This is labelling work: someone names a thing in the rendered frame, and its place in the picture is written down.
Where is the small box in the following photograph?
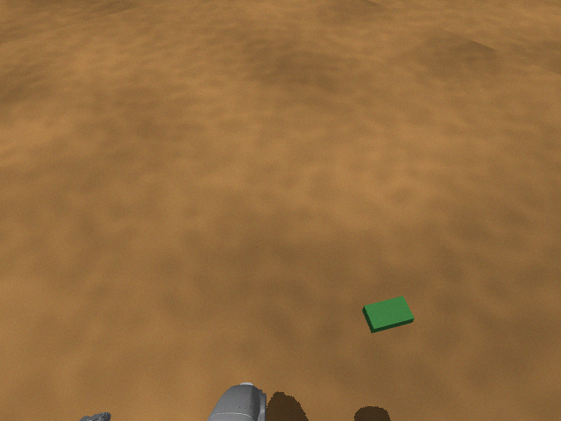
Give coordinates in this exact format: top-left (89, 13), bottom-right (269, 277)
top-left (362, 296), bottom-right (415, 333)

